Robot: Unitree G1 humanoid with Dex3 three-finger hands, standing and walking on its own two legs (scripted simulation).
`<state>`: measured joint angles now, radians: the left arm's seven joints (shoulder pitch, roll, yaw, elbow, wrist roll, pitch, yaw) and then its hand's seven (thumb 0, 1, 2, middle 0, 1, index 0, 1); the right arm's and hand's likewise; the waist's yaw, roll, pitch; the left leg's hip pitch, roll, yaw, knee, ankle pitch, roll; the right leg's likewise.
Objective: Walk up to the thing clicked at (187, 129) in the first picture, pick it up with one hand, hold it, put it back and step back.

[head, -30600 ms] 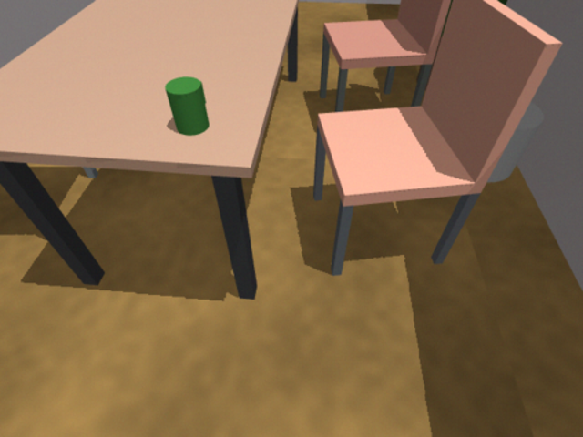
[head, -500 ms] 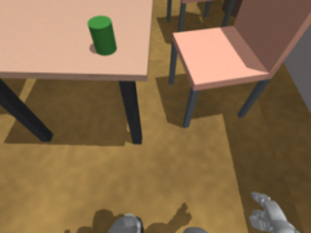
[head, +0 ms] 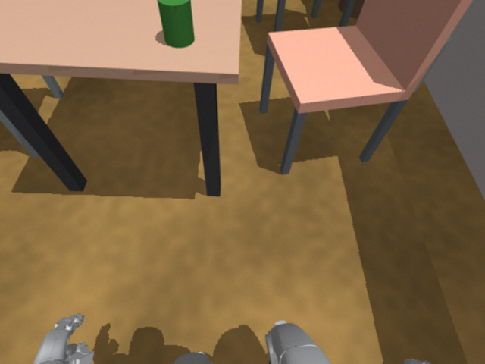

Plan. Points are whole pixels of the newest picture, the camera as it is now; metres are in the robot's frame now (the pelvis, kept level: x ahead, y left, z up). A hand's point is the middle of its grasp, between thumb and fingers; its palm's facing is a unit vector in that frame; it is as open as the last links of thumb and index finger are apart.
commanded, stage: step back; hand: left
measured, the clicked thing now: (178, 16) +0.90 +0.14 +0.05
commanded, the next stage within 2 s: stand in 1.78 s
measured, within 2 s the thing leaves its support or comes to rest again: neither
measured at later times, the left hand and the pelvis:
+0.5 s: hand out of the picture -0.06 +0.27 -0.12, palm faces -0.08 -0.89 -0.45, open 7.4 cm; pelvis -0.15 +0.00 +0.01, yaw -5 degrees
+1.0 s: hand out of the picture -0.19 +0.26 -0.14, palm faces -0.06 -0.93 -0.36, open 7.4 cm; pelvis -0.25 +0.00 +0.01, yaw -4 degrees
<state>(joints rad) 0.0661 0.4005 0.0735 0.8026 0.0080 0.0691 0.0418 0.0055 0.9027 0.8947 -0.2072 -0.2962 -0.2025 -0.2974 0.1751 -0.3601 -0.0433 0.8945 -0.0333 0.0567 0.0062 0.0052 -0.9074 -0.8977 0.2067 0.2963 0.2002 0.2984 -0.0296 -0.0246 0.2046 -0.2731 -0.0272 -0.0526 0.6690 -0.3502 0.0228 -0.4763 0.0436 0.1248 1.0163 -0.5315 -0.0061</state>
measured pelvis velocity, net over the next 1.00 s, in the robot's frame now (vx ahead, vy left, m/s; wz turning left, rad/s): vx -0.25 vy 0.00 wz -0.08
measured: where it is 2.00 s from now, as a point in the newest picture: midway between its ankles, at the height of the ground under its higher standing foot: outside the picture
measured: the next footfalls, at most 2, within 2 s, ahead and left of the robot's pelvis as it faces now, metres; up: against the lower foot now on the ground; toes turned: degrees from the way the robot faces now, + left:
right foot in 0.26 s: -0.10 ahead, -0.12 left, +0.00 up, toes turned -4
left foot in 0.62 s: -0.16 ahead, +0.14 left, +0.00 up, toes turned -4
